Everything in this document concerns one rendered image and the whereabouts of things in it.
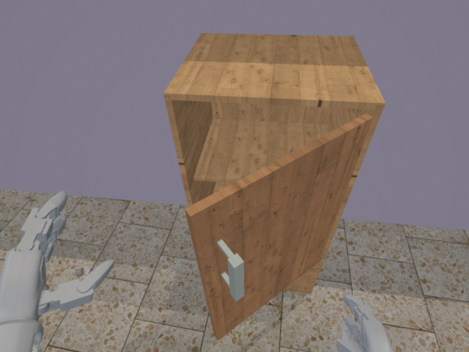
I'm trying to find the left robot hand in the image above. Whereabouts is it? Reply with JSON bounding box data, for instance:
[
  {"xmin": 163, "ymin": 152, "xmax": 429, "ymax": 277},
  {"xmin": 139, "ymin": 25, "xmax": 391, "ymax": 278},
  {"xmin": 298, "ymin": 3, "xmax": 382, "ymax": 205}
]
[{"xmin": 0, "ymin": 191, "xmax": 115, "ymax": 324}]

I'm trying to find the right robot hand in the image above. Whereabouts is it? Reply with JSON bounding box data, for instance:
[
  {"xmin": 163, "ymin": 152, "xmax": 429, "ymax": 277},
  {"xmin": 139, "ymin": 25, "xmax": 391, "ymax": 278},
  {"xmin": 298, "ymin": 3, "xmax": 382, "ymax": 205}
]
[{"xmin": 337, "ymin": 293, "xmax": 394, "ymax": 352}]

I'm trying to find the robot left forearm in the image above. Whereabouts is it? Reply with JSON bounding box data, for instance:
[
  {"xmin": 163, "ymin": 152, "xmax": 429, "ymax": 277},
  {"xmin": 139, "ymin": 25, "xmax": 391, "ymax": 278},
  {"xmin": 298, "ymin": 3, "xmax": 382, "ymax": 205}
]
[{"xmin": 0, "ymin": 320, "xmax": 44, "ymax": 352}]

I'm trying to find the handle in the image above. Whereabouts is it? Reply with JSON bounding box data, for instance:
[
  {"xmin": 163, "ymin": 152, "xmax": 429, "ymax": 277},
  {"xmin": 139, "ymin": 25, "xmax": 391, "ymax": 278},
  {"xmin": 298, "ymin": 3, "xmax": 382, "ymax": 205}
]
[{"xmin": 217, "ymin": 239, "xmax": 244, "ymax": 302}]

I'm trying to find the cupboard door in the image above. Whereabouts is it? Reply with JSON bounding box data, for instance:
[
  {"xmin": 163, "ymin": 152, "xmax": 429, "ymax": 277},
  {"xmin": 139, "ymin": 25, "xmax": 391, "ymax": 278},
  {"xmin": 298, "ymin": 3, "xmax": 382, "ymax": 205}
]
[{"xmin": 185, "ymin": 114, "xmax": 373, "ymax": 341}]

